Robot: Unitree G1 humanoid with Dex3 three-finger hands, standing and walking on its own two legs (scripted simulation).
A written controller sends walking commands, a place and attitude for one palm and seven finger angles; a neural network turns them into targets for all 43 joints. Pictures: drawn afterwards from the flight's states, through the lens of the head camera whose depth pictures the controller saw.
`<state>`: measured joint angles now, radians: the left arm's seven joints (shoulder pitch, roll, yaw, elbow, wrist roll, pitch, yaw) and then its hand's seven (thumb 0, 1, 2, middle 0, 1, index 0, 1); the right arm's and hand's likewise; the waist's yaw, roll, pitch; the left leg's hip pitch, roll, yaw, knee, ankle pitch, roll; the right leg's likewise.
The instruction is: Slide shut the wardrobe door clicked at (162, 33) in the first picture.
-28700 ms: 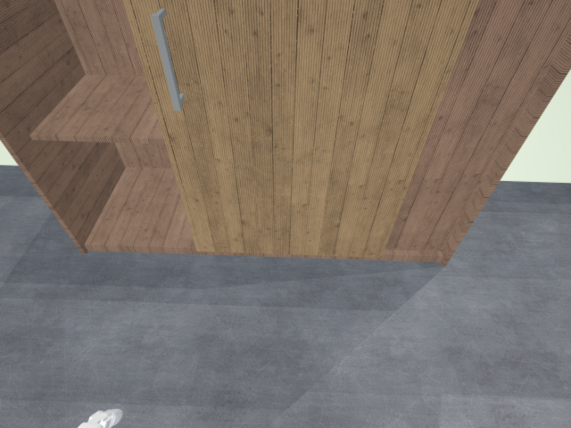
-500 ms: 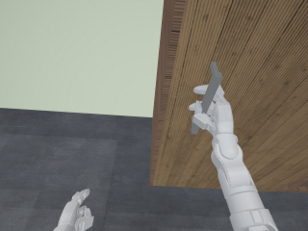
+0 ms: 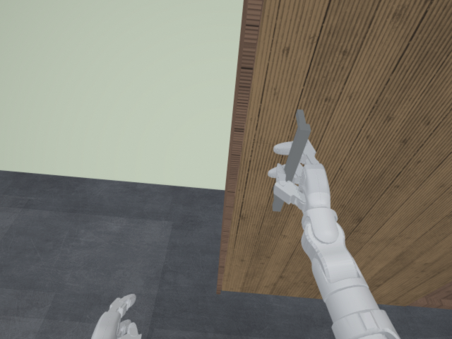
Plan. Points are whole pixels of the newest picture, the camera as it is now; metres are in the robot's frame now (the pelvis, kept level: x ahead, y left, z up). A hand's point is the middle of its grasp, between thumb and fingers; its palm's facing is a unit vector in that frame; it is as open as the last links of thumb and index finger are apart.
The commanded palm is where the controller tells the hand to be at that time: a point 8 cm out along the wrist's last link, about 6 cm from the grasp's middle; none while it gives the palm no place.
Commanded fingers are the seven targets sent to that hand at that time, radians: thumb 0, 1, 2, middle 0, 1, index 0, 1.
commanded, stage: stop walking and hold the door there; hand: right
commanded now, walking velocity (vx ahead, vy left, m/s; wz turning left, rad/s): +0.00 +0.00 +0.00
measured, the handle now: (287, 166) +0.41 -0.10 +0.10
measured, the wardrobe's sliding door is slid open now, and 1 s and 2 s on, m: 0.00 0.00 0.00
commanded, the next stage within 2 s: loosen the grip on the handle in 0.24 s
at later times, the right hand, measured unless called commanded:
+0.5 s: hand (285, 181) +0.36 -0.09 +0.11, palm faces -0.04 +1.00 -0.02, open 6.7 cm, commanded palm +0.33 -0.13 +0.11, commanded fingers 0.00 0.19 -0.38 0.45 1.40 0.45 1.40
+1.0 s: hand (292, 184) +0.36 -0.10 +0.11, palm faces -0.01 +1.00 -0.08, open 14.5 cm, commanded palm +0.33 -0.16 +0.11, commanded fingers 0.00 0.55 -0.20 0.25 1.15 0.25 1.15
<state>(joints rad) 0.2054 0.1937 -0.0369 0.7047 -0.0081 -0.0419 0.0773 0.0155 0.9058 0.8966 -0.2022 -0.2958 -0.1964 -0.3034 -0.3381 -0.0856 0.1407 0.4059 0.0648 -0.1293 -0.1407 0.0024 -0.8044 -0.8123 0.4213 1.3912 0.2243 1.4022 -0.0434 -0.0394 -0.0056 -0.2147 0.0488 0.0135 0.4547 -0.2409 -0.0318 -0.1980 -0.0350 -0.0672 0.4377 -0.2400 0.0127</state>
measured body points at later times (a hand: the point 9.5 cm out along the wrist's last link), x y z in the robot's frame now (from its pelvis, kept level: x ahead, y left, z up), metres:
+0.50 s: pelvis -0.01 +0.01 +0.00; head -0.01 +0.01 +0.45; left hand +0.14 +0.24 -0.09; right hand +0.36 -0.14 +0.11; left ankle +0.00 +0.14 -0.74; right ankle -0.01 -0.13 -0.74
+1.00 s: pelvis -0.01 +0.02 -0.01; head -0.01 +0.03 +0.44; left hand +0.11 +0.27 -0.11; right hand +0.35 -0.16 +0.12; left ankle +0.00 +0.14 -0.74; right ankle -0.01 -0.12 -0.74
